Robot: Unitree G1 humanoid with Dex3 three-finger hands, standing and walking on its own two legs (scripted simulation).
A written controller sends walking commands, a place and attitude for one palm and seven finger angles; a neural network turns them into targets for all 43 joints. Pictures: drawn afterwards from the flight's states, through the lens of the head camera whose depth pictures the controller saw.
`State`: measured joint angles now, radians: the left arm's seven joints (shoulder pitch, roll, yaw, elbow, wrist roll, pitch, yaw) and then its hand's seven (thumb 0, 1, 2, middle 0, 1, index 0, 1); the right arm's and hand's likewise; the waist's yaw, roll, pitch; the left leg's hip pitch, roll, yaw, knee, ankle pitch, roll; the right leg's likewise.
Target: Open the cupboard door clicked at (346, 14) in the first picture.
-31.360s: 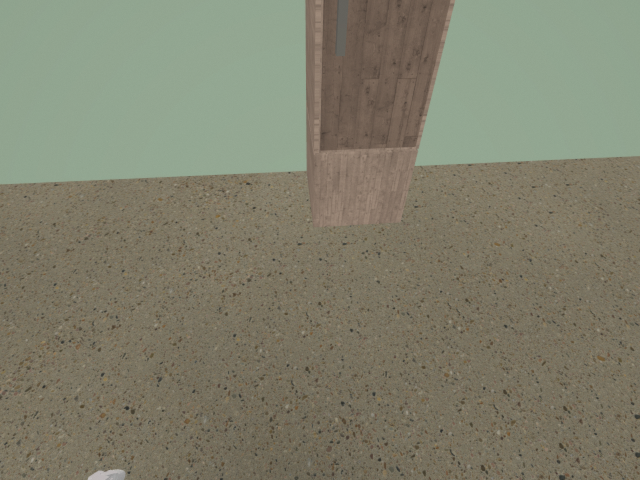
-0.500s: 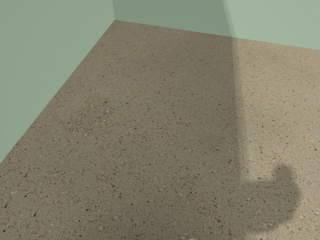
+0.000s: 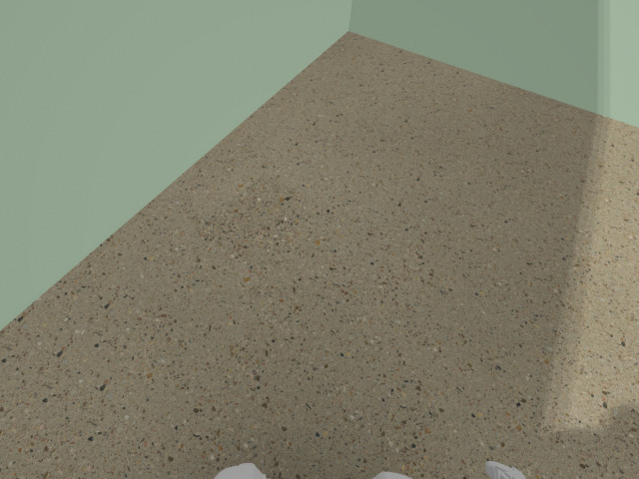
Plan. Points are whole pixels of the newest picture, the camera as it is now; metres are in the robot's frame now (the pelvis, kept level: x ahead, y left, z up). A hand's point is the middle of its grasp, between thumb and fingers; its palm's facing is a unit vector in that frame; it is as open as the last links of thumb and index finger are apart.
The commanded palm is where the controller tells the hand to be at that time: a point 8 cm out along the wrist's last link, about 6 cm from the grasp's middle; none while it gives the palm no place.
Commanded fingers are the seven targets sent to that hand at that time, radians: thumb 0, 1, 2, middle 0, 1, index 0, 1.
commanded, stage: turn to face it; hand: left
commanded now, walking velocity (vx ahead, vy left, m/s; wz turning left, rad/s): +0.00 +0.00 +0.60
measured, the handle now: out of the picture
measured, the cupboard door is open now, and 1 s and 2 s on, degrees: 47 47 47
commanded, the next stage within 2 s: none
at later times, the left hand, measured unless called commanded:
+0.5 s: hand out of the picture +0.03 +0.14 -0.15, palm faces +0.32 -0.92 -0.23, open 7.4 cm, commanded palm none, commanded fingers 0.00 0.90 0.90 -0.20 -0.30 -0.20 -0.30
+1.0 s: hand out of the picture +0.02 +0.15 -0.13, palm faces +0.58 -0.76 -0.30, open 7.4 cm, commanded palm none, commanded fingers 0.00 0.90 0.90 -0.20 -0.30 -0.20 -0.30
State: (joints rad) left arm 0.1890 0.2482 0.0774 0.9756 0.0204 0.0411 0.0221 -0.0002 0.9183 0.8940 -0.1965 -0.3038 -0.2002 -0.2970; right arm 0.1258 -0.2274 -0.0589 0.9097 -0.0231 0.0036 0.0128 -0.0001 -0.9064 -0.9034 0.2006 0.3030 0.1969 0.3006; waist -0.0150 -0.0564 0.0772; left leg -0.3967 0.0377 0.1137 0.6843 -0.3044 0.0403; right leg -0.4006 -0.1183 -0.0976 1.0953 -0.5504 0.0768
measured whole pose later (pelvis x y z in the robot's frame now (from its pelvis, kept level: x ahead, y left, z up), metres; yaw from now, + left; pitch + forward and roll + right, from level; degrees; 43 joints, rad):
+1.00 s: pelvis +0.05 -0.09 +0.01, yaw +37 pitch +0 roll +1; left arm 0.15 0.21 0.06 0.87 0.03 0.01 0.02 0.00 0.91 0.89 -0.20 -0.30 -0.20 -0.30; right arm 0.18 -0.25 -0.09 0.93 -0.02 0.08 0.02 0.00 -0.90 -0.90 0.20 0.30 0.20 0.30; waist -0.02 0.04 0.10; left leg -0.48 -0.02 -0.05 1.00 -0.47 -0.04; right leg -0.29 -0.07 -0.09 0.60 -0.31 0.01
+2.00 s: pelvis +0.05 -0.09 +0.01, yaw +74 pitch +1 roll +0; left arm 0.20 0.25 0.07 0.93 0.02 0.06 0.01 0.00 0.91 0.89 -0.20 -0.30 -0.20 -0.30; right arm 0.11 -0.22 -0.06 0.89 -0.02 0.03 0.02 0.00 -0.90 -0.90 0.20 0.30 0.20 0.30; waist 0.00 -0.07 0.11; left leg -0.33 -0.01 0.05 0.64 -0.32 0.05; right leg -0.42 -0.12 -0.09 1.05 -0.52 0.08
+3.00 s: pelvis +0.10 -0.10 +0.02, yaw +103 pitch +0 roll +0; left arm 0.20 0.23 0.06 0.97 0.02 0.04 0.01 0.00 0.91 0.89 -0.19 -0.30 -0.20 -0.30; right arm 0.14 -0.18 -0.03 0.96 -0.02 0.04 0.00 0.00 -0.90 -0.90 0.21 0.30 0.20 0.30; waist 0.01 0.01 0.07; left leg -0.27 0.00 -0.02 0.52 -0.24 0.00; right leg -0.31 -0.05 -0.05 0.70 -0.39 0.05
